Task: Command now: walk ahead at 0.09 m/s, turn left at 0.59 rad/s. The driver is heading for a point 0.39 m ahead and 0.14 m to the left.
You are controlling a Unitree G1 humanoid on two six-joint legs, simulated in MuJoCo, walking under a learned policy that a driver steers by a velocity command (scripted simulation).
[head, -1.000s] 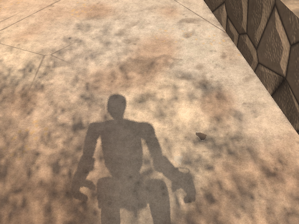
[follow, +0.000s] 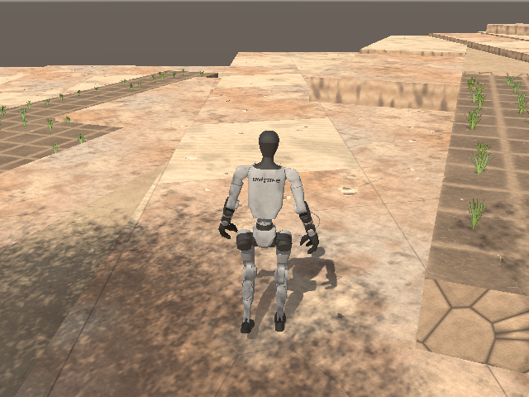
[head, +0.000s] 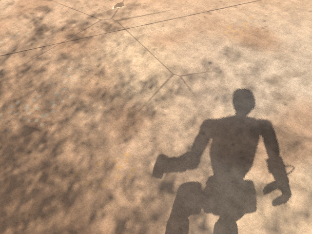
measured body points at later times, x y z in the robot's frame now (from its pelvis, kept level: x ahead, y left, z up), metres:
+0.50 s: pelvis +0.00 +0.03 +0.01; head +0.02 +0.06 +0.46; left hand +0.03 +0.32 -0.12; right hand +0.20 -0.21 -0.08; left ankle -0.01 +0.10 -0.73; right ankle +0.06 -0.11 -0.66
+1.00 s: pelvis +0.03 +0.00 +0.02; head +0.05 -0.02 +0.47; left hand -0.05 +0.28 -0.08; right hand +0.27 -0.18 -0.11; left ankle -0.05 +0.12 -0.66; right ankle +0.06 -0.09 -0.73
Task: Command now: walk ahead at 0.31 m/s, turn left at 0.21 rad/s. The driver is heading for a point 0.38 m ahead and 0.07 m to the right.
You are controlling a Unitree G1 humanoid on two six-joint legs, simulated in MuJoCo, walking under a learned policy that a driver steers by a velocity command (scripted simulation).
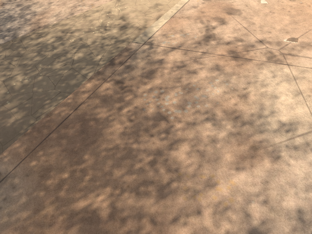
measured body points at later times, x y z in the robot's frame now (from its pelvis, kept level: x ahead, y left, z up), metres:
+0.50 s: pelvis +0.17 +0.05 +0.00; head +0.19 +0.07 +0.44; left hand +0.28 +0.31 -0.14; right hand +0.18 -0.21 -0.13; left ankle +0.09 +0.13 -0.75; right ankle +0.25 -0.10 -0.67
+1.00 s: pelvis +0.34 +0.01 -0.01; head +0.36 +0.00 +0.44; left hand +0.44 +0.25 -0.15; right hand +0.36 -0.23 -0.16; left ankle +0.39 +0.16 -0.72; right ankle +0.39 -0.05 -0.75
